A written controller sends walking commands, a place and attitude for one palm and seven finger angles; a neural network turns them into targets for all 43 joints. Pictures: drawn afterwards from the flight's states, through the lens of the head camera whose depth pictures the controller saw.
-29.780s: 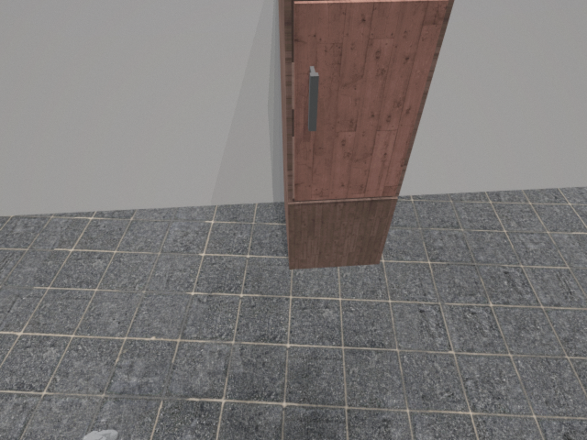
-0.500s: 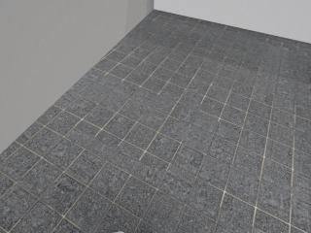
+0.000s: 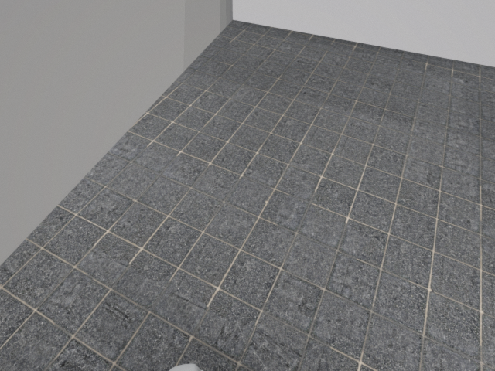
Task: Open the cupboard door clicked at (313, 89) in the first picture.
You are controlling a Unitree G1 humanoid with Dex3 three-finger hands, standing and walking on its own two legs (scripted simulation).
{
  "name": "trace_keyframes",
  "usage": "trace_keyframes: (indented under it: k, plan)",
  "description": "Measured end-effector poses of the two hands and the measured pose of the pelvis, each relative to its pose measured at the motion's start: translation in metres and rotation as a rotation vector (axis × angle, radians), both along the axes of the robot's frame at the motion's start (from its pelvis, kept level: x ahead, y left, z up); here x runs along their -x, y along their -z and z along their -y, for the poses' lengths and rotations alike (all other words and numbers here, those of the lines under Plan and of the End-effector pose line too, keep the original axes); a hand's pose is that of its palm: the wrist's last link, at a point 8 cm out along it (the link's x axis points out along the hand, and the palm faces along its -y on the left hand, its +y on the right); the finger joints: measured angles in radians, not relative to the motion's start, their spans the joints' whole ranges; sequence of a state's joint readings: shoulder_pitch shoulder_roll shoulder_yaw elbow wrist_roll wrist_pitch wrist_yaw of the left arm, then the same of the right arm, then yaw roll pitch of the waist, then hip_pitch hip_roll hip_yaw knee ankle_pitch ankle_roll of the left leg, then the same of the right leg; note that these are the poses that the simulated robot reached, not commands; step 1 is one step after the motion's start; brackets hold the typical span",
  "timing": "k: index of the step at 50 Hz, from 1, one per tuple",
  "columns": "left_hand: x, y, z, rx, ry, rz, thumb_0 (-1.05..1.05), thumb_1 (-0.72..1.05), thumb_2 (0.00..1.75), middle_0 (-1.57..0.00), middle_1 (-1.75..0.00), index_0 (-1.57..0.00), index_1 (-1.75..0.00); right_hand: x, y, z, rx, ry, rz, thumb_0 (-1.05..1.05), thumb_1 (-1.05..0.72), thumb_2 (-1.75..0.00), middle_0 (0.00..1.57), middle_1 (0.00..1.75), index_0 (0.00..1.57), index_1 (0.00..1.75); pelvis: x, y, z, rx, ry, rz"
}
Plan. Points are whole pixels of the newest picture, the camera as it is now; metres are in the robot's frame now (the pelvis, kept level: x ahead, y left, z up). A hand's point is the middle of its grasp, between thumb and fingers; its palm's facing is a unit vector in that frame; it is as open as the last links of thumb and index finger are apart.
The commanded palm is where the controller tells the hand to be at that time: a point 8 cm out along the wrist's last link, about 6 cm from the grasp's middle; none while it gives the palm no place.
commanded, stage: turn to face it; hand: left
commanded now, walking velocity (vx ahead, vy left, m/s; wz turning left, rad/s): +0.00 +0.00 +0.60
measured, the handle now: out of the picture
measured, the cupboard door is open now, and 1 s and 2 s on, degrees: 45 45 45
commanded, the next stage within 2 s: none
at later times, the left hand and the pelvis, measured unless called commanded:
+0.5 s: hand (152, 340) +0.20 +0.19 -0.15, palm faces +0.28 -0.92 -0.26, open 7.4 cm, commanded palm none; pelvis +0.13 -0.03 -0.01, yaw +16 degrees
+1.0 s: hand out of the picture +0.13 +0.20 -0.16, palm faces +0.56 -0.78 -0.28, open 7.4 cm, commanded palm none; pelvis +0.17 -0.04 -0.01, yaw +34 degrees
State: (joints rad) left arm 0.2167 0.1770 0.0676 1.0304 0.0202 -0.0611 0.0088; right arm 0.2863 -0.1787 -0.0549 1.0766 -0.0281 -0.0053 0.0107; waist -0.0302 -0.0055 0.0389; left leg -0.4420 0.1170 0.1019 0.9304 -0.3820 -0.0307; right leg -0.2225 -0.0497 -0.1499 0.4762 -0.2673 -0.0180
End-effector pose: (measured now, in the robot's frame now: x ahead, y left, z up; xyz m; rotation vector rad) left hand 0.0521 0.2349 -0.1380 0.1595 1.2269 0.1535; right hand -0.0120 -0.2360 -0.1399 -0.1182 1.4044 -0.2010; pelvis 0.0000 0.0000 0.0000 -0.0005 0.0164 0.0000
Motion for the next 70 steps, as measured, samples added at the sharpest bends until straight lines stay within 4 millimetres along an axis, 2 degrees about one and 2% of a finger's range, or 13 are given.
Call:
trace_keyframes:
  k: [8, 14, 19, 22, 29, 34, 38, 42, 49, 55, 59, 64, 70]
  plan:
    - [-0.012, 0.027, -0.014, 0.034, -0.081, -0.150, 0.00, 0.93, 0.90, -0.20, -0.30, -0.20, -0.30, -0.140, 0.004, -0.021, 0.021, -0.119, 0.167, 0.01, -0.91, -0.90, 0.20, 0.30, 0.19, 0.30, -0.071, 0.015, -0.015, 0.014, -0.042, 0.006]
    - [-0.067, 0.015, -0.016, 0.010, -0.138, -0.072, 0.00, 0.92, 0.90, -0.19, -0.30, -0.20, -0.29, -0.184, 0.002, -0.017, 0.027, -0.200, 0.148, 0.00, -0.92, -0.89, 0.20, 0.30, 0.20, 0.30, -0.096, 0.009, -0.006, 0.011, -0.112, 0.001]
    - [-0.115, -0.004, -0.007, -0.032, -0.168, 0.072, 0.00, 0.91, 0.90, -0.19, -0.30, -0.20, -0.29, -0.211, 0.010, 0.006, 0.008, -0.247, 0.111, 0.00, -0.91, -0.89, 0.20, 0.30, 0.20, 0.30, -0.113, 0.009, 0.014, 0.005, -0.183, 0.001]
    - [-0.128, -0.009, -0.002, -0.073, -0.187, 0.131, 0.00, 0.91, 0.90, -0.20, -0.30, -0.20, -0.29, -0.235, 0.017, 0.022, 0.000, -0.270, 0.109, 0.01, -0.91, -0.89, 0.20, 0.30, 0.20, 0.30, -0.124, 0.015, 0.028, -0.017, -0.228, 0.003]
    - [-0.107, -0.020, 0.013, -0.073, -0.289, 0.095, 0.00, 0.91, 0.90, -0.20, -0.30, -0.20, -0.30, -0.307, -0.005, 0.029, 0.014, -0.375, 0.156, 0.01, -0.91, -0.90, 0.20, 0.30, 0.19, 0.30, -0.147, 0.000, 0.036, -0.044, -0.337, 0.007]
    - [-0.070, -0.007, 0.018, -0.040, -0.377, 0.016, 0.00, 0.90, 0.90, -0.20, -0.30, -0.20, -0.30, -0.360, -0.016, 0.002, 0.014, -0.492, 0.222, 0.01, -0.91, -0.90, 0.20, 0.30, 0.19, 0.30, -0.155, 0.001, 0.032, -0.043, -0.399, 0.003]
    - [-0.035, 0.015, 0.011, -0.015, -0.455, -0.049, 0.00, 0.90, 0.90, -0.20, -0.30, -0.20, -0.30, -0.393, -0.014, -0.028, 0.021, -0.590, 0.306, 0.01, -0.91, -0.90, 0.20, 0.30, 0.19, 0.30, -0.158, 0.017, 0.020, -0.011, -0.450, 0.003]
    - [-0.021, 0.017, 0.002, -0.034, -0.518, -0.089, 0.01, 0.91, 0.90, -0.20, -0.30, -0.20, -0.30, -0.399, -0.015, -0.042, 0.023, -0.654, 0.312, 0.01, -0.91, -0.90, 0.20, 0.30, 0.20, 0.30, -0.159, 0.017, 0.021, -0.002, -0.497, 0.006]
    - [-0.036, -0.007, 0.000, -0.084, -0.577, -0.002, 0.01, 0.91, 0.90, -0.19, -0.30, -0.20, -0.29, -0.392, -0.009, -0.036, 0.000, -0.710, 0.211, 0.01, -0.90, -0.89, 0.20, 0.30, 0.20, 0.30, -0.168, 0.006, 0.036, 0.013, -0.577, 0.009]
    - [-0.051, -0.015, 0.021, -0.148, -0.608, 0.065, 0.00, 0.91, 0.90, -0.20, -0.30, -0.20, -0.29, -0.406, 0.013, -0.016, -0.035, -0.724, 0.157, 0.01, -0.90, -0.89, 0.21, 0.30, 0.20, 0.30, -0.186, 0.016, 0.061, -0.009, -0.652, -0.002]
    - [-0.046, -0.020, 0.048, -0.131, -0.659, 0.051, 0.00, 0.91, 0.90, -0.20, -0.30, -0.20, -0.30, -0.422, 0.010, -0.013, -0.032, -0.756, 0.140, 0.01, -0.91, -0.89, 0.20, 0.30, 0.20, 0.30, -0.191, 0.010, 0.066, -0.026, -0.711, 0.012]
    - [-0.035, -0.014, 0.075, -0.065, -0.722, 0.030, 0.00, 0.90, 0.90, -0.20, -0.30, -0.20, -0.30, -0.440, -0.005, -0.030, -0.035, -0.820, 0.156, 0.01, -0.91, -0.90, 0.20, 0.30, 0.19, 0.30, -0.195, 0.001, 0.067, -0.046, -0.777, 0.004]
    - [0.002, 0.013, 0.088, -0.001, -0.839, 0.014, 0.00, 0.90, 0.90, -0.20, -0.30, -0.21, -0.30, -0.459, -0.009, -0.074, -0.025, -0.957, 0.235, 0.01, -0.91, -0.90, 0.20, 0.30, 0.19, 0.30, -0.187, 0.015, 0.057, -0.010, -0.863, 0.001]
